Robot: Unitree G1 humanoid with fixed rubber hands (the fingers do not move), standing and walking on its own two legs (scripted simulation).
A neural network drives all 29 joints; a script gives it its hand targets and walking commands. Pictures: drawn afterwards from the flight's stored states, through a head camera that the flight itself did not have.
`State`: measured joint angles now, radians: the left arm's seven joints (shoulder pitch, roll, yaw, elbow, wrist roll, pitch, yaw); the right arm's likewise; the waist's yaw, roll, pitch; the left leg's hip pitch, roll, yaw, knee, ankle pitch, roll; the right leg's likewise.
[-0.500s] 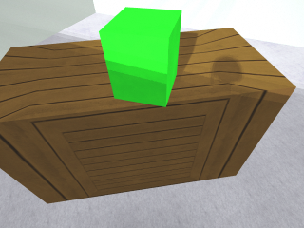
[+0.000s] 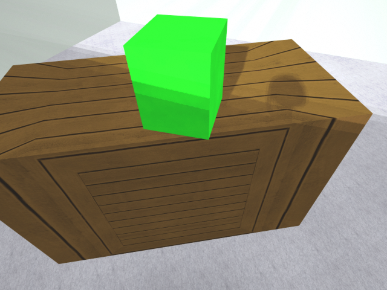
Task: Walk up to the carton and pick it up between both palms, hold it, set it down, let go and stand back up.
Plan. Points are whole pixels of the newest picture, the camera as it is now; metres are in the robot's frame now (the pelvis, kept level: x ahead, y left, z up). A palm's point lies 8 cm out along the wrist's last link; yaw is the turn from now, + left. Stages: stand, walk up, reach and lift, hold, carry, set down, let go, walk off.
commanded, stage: stand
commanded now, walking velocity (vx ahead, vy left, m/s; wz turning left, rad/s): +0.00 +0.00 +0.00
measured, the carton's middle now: (182, 77) +0.66 +0.04 +0.13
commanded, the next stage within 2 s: none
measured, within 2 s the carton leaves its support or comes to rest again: neither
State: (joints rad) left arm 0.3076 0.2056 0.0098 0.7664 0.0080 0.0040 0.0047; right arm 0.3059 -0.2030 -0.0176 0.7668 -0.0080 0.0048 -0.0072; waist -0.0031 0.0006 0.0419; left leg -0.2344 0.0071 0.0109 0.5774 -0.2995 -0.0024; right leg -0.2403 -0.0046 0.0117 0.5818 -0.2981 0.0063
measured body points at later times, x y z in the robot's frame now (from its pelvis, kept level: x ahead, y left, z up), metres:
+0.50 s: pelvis +0.00 +0.00 +0.00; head +0.00 +0.00 +0.45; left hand +0.06 +0.25 -0.13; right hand +0.06 -0.24 -0.13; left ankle +0.01 +0.12 -0.73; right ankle +0.01 -0.12 -0.73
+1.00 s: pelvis +0.00 +0.00 +0.01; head +0.00 +0.00 +0.46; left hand +0.04 +0.25 -0.14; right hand +0.04 -0.24 -0.14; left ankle +0.01 +0.12 -0.73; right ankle +0.01 -0.12 -0.73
